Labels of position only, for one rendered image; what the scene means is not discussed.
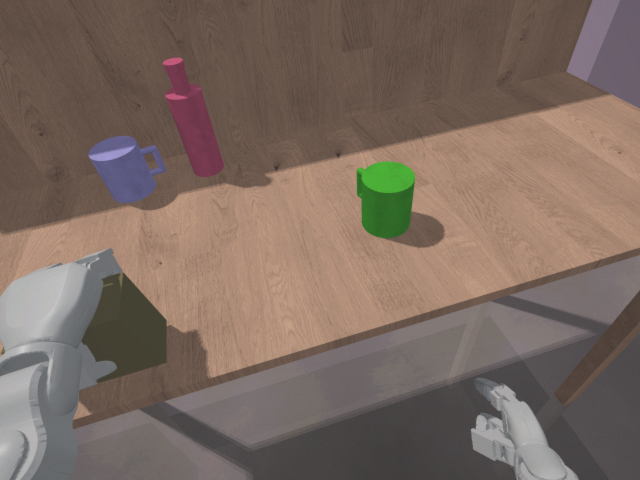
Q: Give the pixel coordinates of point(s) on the table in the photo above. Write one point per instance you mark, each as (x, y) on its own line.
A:
(524, 173)

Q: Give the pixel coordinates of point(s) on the sponge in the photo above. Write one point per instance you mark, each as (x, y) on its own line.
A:
(126, 329)

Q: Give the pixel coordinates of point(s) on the robot right forearm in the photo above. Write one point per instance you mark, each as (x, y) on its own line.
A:
(539, 462)

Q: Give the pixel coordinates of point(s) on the robot left forearm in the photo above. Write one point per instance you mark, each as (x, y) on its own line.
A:
(39, 396)

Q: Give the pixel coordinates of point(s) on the robot left hand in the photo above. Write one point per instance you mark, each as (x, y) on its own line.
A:
(56, 304)

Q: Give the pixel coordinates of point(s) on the robot right hand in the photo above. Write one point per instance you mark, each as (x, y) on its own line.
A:
(498, 439)

